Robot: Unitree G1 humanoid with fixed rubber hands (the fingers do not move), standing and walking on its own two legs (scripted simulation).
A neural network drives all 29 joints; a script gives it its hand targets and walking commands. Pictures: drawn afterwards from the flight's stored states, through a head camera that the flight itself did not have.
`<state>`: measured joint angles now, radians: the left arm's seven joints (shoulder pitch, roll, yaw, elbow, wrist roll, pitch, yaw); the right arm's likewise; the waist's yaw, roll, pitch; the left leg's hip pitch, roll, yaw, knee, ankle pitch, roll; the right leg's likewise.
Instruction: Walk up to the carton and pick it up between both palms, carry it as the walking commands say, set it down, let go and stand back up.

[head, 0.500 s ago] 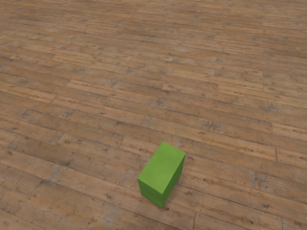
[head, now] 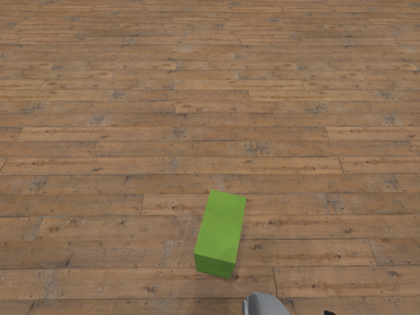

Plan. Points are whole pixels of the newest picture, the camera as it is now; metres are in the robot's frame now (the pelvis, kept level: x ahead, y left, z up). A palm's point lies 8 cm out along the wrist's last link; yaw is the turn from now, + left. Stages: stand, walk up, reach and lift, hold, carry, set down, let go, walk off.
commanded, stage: walk up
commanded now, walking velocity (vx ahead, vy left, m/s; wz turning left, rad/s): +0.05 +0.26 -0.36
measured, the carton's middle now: (220, 235) +0.46 -0.02 -0.62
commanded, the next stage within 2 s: none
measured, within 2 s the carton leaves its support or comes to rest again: neither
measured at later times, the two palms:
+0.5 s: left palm (65, 314) +0.13 +0.33 -0.15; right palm out of the picture +0.00 -0.18 -0.13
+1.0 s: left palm out of the picture +0.11 +0.25 -0.10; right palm out of the picture +0.02 -0.24 -0.14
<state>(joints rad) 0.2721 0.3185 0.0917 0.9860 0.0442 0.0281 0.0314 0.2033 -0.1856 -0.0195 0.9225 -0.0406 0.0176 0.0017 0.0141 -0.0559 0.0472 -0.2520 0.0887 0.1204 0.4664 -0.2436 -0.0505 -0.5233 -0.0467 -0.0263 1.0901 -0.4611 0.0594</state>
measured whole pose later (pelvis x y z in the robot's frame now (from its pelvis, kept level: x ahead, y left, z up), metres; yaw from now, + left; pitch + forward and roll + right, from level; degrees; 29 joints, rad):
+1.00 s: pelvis +0.02 +0.01 +0.01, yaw -10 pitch +0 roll +3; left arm 0.26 0.18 0.05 0.93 0.02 -0.01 0.01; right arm 0.22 -0.25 -0.04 0.97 -0.02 0.08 0.01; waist 0.01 0.03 0.02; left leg -0.36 0.06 0.05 0.82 -0.39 -0.02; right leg -0.19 -0.03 0.02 0.40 -0.21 -0.02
